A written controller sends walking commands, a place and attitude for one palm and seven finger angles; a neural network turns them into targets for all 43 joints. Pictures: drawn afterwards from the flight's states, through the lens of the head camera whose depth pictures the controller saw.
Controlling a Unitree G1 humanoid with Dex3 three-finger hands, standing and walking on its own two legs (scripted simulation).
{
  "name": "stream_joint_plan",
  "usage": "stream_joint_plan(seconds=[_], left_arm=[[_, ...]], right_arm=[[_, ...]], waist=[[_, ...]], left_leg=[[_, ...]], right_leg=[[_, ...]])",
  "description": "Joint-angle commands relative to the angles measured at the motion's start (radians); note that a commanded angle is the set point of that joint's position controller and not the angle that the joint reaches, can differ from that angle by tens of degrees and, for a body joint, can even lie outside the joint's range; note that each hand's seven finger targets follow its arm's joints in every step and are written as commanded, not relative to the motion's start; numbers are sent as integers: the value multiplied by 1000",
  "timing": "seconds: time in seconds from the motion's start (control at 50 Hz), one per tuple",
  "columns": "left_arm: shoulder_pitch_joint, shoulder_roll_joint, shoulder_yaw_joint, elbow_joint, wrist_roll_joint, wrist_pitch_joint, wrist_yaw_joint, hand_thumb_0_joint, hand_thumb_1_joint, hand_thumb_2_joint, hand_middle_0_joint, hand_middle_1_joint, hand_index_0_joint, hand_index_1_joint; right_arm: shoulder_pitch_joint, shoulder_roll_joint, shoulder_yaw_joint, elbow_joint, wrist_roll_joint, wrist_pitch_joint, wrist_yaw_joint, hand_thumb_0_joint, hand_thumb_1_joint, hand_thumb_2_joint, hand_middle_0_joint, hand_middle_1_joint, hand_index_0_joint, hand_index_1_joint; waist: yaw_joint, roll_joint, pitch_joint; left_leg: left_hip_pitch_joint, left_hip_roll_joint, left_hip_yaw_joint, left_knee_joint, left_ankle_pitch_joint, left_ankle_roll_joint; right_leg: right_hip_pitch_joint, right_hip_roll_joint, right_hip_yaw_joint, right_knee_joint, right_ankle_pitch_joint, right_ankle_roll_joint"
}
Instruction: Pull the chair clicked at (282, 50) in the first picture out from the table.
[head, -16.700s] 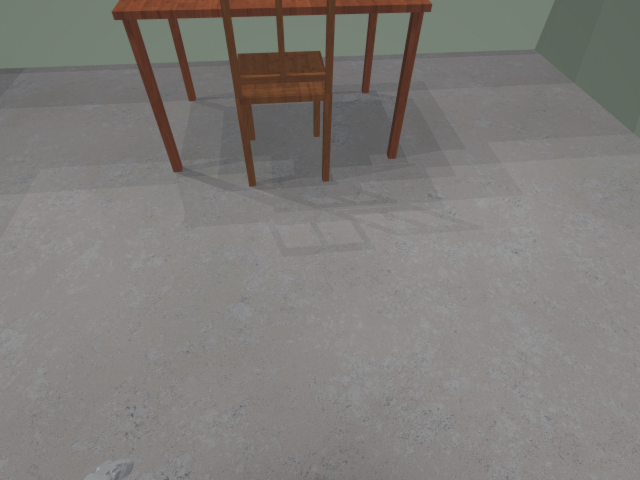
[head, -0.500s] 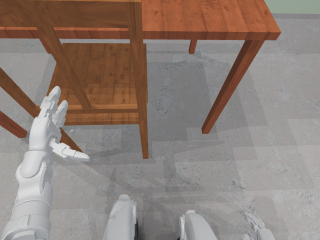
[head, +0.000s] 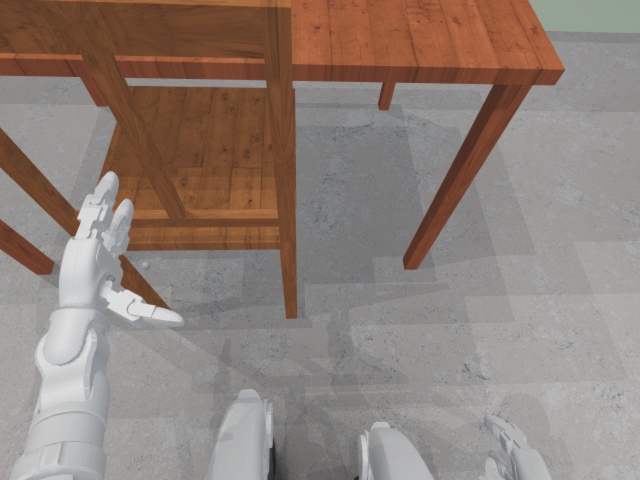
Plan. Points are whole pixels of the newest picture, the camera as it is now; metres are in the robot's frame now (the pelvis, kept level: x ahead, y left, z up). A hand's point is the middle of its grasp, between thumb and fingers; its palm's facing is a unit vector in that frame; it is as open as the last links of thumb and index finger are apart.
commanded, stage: aim the fingers beside a spindle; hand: left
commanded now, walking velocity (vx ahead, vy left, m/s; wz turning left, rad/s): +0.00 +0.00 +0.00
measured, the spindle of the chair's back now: (146, 152) +0.51 +0.25 +0.05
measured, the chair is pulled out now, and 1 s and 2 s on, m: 0.00 0.00 0.00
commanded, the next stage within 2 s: push the fingers through the gap in 0.70 s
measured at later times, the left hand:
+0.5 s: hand (123, 263) +0.35 +0.24 +0.04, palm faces +0.08 -0.99 -0.06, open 17.0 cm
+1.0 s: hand (138, 259) +0.37 +0.24 +0.02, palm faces +0.05 -1.00 -0.02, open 17.0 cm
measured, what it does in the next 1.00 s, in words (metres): stands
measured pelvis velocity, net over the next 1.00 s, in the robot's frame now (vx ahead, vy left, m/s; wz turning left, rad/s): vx -0.01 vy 0.00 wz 0.00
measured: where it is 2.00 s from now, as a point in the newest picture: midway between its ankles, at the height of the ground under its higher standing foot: outside the picture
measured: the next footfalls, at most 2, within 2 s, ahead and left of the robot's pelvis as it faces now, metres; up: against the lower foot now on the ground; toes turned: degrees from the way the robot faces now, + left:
none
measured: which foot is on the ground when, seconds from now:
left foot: down 0.00-1.00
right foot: down 0.00-1.00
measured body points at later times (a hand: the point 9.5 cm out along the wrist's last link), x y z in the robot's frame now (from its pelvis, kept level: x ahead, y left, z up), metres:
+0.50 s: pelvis +0.00 +0.00 +0.00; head +0.10 +0.02 +0.44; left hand +0.34 +0.30 +0.05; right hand +0.13 -0.25 -0.11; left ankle +0.08 +0.12 -0.62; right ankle -0.02 -0.13 -0.62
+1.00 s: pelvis -0.01 +0.00 +0.00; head +0.10 +0.02 +0.44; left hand +0.36 +0.29 +0.03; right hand +0.12 -0.25 -0.11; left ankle +0.08 +0.12 -0.62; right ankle -0.01 -0.13 -0.62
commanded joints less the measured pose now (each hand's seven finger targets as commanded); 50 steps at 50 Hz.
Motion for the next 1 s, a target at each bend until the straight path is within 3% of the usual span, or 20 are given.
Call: stream_joint_plan(seconds=[0.0, 0.08, 0.12, 0.14, 0.2, 0.28, 0.34, 0.42, 0.48, 0.56, 0.58, 0.62, 0.64, 0.66, 0.7, 0.78, 0.82, 0.86, 0.94, 0.98], left_arm=[[-311, 244, 62, -222, -5, -76, 14, 0, -500, 300, -60, -80, -60, -80], [-264, 149, -20, -133, -11, -26, -19, 0, -500, 300, -60, -80, -60, -80], [-236, 184, 13, -116, -18, -10, -25, 0, -500, 300, -60, -80, -60, -80], [-232, 163, -7, -128, -20, -7, -28, 0, -500, 300, -60, -80, -60, -80], [-203, 249, 87, -171, -28, -23, -9, 0, -500, 300, -60, -80, -60, -80], [-220, 325, 161, -242, -22, -69, 24, 0, -500, 300, -60, -80, -60, -80], [-266, 285, 114, -260, -19, -87, 14, 0, -500, 300, -60, -80, -60, -80], [-262, 159, -15, -199, -35, -63, -50, 0, -500, 300, -60, -80, -60, -80], [-234, 98, -75, -134, -48, -25, -91, 0, -500, 300, -60, -80, -60, -80], [-302, 194, 13, -129, -34, -18, -51, 0, -500, 300, -60, -80, -60, -80], [-321, 275, 80, -154, -25, -35, -28, 0, -500, 300, -60, -80, -60, -80], [-329, 304, 116, -245, -16, -65, 13, 0, -500, 300, -60, -80, -60, -80], [-315, 320, 136, -297, -12, -80, 33, 0, -500, 300, -60, -80, -60, -80], [-284, 331, 147, -309, -4, -87, 50, 0, -500, 300, -60, -80, -60, -80], [-248, 317, 140, -314, 1, -89, 66, 0, -500, 300, -60, -80, -60, -80], [-178, 175, 23, -154, -11, -31, 11, 0, -500, 300, -60, -80, -60, -80], [-246, 161, -11, -76, -23, 1, -26, 0, -500, 300, -60, -80, -60, -80], [-303, 183, -3, -36, -31, 17, -57, 0, -500, 300, -60, -80, -60, -80], [-442, 257, 50, -152, -34, -38, -58, 0, -500, 300, -60, -80, -60, -80], [-475, 304, 85, -193, -26, -72, -37, 0, -500, 300, -60, -80, -60, -80]], right_arm=[[54, -149, -54, -91, 2, -44, -13, 0, -900, -900, 200, 300, 200, 300], [54, -153, -55, -98, 11, -43, -11, 0, -900, -900, 200, 300, 200, 300], [54, -159, -58, -99, 13, -37, -10, 0, -900, -900, 200, 300, 200, 300], [49, -156, -57, -105, 12, -35, -7, 0, -900, -900, 200, 300, 200, 300], [44, -155, -56, -121, 8, -27, -4, 0, -900, -900, 200, 300, 200, 300], [36, -143, -52, -130, 4, -17, -5, 0, -900, -900, 200, 300, 200, 300], [34, -136, -48, -118, 4, -21, -8, 0, -900, -900, 200, 300, 200, 300], [46, -148, -53, -97, 12, -40, -15, 0, -900, -900, 200, 300, 200, 300], [51, -157, -58, -92, 22, -52, -17, 0, -900, -900, 200, 300, 200, 300], [45, -165, -59, -89, 15, -47, -19, 0, -900, -900, 200, 300, 200, 300], [47, -169, -57, -87, 10, -46, -21, 0, -900, -900, 200, 300, 200, 300], [38, -152, -52, -110, 1, -41, -15, 0, -900, -900, 200, 300, 200, 300], [37, -147, -53, -119, -4, -40, -12, 0, -900, -900, 200, 300, 200, 300], [35, -142, -51, -126, -5, -36, -9, 0, -900, -900, 200, 300, 200, 300], [35, -137, -48, -127, -6, -32, -6, 0, -900, -900, 200, 300, 200, 300], [42, -141, -47, -117, 8, -26, -3, 0, -900, -900, 200, 300, 200, 300], [43, -156, -46, -100, 18, -23, -10, 0, -900, -900, 200, 300, 200, 300], [49, -167, -46, -94, 24, -25, -17, 0, -900, -900, 200, 300, 200, 300], [64, -164, -53, -86, 12, -44, -26, 0, -900, -900, 200, 300, 200, 300], [71, -163, -52, -76, 3, -51, -26, 0, -900, -900, 200, 300, 200, 300]], waist=[[-20, 93, -413], [-31, 60, -368], [-16, 32, -371], [-19, 34, -372], [13, 40, -404], [22, 55, -413], [-1, 112, -406], [-46, 62, -370], [-52, 41, -329], [-32, 22, -337], [-10, 57, -358], [19, 141, -431], [32, 159, -481], [39, 165, -481], [31, 144, -491], [-21, 35, -360], [-51, -19, -280], [-57, -33, -262], [-33, 74, -411], [-24, 130, -448]], left_leg=[[538, -42, -38, -136, 195, 18], [519, -44, -39, -146, 164, 22], [496, -43, -35, -144, 171, 22], [489, -46, -30, -145, 165, 24], [475, -49, -20, -139, 197, 24], [468, -50, -12, -133, 221, 26], [494, -49, -13, -136, 202, 22], [504, -44, -28, -137, 163, 26], [492, -44, -37, -139, 129, 29], [455, -47, -42, -136, 98, 29], [469, -45, -43, -129, 121, 25], [547, -47, -46, -144, 181, 16], [583, -46, -45, -145, 223, 13], [602, -42, -46, -154, 244, 8], [601, -43, -42, -148, 276, 12], [483, -46, -28, -153, 168, 22], [409, -45, -26, -154, 72, 28], [373, -48, -23, -147, 36, 34], [502, -47, -34, -130, 143, 29], [558, -44, -43, -123, 201, 24]], right_leg=[[-32, 31, 17, -200, 264, -28], [-51, 30, 11, -217, 244, -27], [-29, 27, 14, -217, 261, -25], [-24, 26, 15, -219, 260, -23], [19, 26, 22, -205, 298, -25], [50, 34, 32, -192, 326, -26], [27, 34, 34, -201, 301, -25], [-26, 34, 24, -225, 260, -22], [-55, 30, 17, -234, 225, -24], [-67, 24, 16, -217, 192, -23], [-67, 26, 14, -197, 202, -29], [-42, 26, 15, -187, 235, -36], [-17, 27, 16, -183, 265, -37], [-9, 30, 12, -182, 278, -39], [15, 34, 15, -182, 318, -35], [-6, 38, 14, -218, 262, -23], [-37, 34, 20, -244, 193, -15], [-35, 30, 30, -255, 158, -15], [-33, 29, 29, -223, 224, -27], [-53, 34, 24, -204, 252, -32]])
